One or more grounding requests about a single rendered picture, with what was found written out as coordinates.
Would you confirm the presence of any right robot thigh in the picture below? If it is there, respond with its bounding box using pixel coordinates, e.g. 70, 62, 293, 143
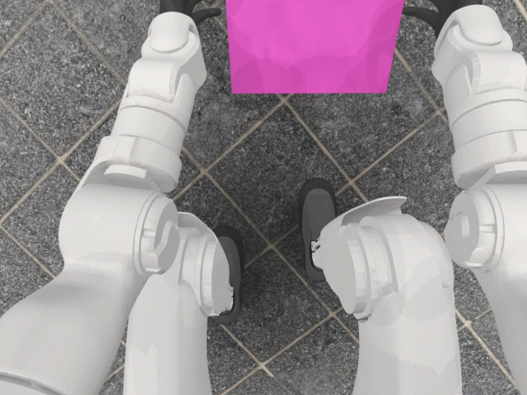
332, 214, 462, 395

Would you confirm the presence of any left robot hand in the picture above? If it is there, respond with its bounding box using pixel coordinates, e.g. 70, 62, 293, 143
160, 0, 222, 27

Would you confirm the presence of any robot right forearm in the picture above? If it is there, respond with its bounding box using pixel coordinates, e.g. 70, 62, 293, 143
431, 5, 527, 190

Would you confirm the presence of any robot left foot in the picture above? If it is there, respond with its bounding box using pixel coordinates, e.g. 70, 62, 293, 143
213, 225, 244, 325

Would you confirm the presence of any robot left upper arm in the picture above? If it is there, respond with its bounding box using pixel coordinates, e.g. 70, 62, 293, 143
0, 184, 180, 395

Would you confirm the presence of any right robot hand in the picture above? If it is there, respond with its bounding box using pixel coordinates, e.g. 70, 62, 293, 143
402, 0, 483, 40

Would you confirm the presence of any carton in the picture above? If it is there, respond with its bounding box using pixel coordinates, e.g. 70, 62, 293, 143
226, 0, 404, 94

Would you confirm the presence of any robot left forearm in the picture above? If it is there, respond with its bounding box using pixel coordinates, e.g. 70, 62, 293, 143
58, 12, 207, 253

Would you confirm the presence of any robot right upper arm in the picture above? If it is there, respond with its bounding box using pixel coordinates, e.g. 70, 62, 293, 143
444, 184, 527, 395

